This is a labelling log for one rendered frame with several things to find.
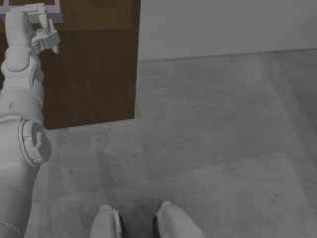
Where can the left robot hand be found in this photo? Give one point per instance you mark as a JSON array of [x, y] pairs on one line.
[[20, 32]]

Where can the robot left upper arm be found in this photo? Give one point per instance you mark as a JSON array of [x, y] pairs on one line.
[[24, 146]]

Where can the handle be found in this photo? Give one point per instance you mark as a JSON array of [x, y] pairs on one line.
[[54, 11]]

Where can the robot right shin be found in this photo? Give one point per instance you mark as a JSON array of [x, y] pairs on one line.
[[167, 203]]

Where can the drawer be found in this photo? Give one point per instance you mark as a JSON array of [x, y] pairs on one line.
[[80, 15]]

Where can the robot left forearm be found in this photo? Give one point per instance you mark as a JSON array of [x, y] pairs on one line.
[[22, 95]]

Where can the cabinet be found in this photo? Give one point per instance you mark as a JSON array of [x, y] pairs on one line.
[[92, 79]]

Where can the right robot thigh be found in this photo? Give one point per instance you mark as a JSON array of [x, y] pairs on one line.
[[173, 221]]

